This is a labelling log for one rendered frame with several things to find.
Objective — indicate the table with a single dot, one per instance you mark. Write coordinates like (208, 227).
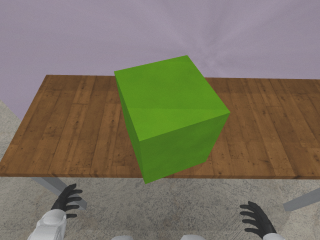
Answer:
(75, 128)

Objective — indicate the right robot hand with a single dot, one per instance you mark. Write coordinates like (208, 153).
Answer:
(261, 221)

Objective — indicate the left robot forearm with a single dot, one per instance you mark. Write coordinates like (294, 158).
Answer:
(51, 226)

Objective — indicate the carton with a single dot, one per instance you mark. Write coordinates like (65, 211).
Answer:
(172, 115)

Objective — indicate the left robot hand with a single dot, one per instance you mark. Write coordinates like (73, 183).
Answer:
(64, 199)

